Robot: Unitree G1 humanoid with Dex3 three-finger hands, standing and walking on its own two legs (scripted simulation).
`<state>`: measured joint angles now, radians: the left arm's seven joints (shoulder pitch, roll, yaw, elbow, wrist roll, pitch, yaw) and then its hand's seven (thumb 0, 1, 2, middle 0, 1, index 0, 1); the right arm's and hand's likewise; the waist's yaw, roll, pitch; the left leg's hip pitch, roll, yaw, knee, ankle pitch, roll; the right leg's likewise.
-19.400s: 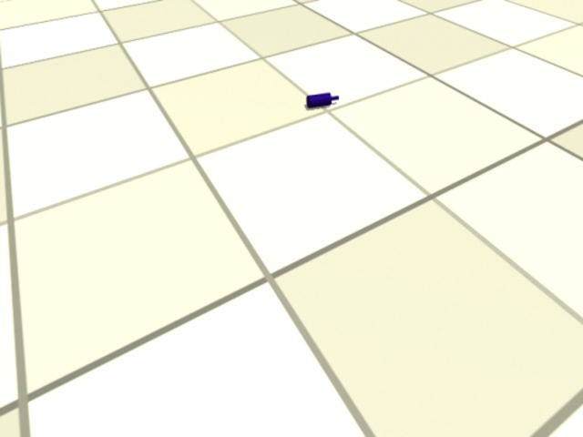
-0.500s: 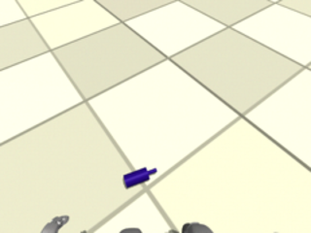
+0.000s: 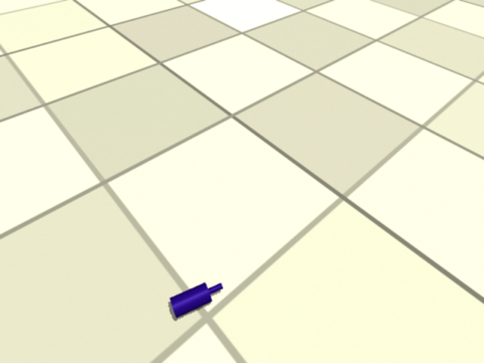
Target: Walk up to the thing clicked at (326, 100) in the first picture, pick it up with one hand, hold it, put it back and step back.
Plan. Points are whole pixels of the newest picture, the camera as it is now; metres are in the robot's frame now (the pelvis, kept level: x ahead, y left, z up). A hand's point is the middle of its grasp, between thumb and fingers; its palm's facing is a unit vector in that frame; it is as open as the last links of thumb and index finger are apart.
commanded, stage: walk up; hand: left
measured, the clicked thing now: (198, 296) +0.48 +0.17 -0.73
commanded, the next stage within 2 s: stand in 1.38 s
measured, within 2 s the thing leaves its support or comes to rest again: neither
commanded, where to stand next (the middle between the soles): +0.05 -0.02 m, yaw +1 degrees
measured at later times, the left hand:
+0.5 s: hand out of the picture +0.14 +0.28 -0.16, palm faces +0.03 -0.91 -0.41, open 7.4 cm
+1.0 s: hand out of the picture +0.04 +0.26 -0.15, palm faces -0.01 -0.91 -0.41, open 7.4 cm
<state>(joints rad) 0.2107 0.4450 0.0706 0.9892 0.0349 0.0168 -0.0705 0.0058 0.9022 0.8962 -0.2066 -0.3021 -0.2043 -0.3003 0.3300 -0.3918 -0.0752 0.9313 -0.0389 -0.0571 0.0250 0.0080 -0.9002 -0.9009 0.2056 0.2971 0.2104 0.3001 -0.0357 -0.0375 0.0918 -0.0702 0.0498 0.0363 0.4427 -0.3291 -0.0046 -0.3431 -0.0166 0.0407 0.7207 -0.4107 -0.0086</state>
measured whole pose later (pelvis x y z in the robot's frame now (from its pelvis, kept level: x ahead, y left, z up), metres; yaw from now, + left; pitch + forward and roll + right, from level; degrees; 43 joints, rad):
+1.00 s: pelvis -0.01 -0.02 -0.02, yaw +2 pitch -3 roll -1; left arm 0.27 0.41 0.05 0.95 0.04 -0.06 -0.02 0.00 0.90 0.90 -0.21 -0.30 -0.21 -0.30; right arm 0.28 -0.44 -0.06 0.90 -0.02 0.02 0.02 0.01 -0.90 -0.90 0.20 0.30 0.21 0.30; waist -0.01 0.04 0.07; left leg -0.33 0.03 -0.07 0.81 -0.46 0.01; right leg -0.24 0.00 -0.05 0.61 -0.30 -0.01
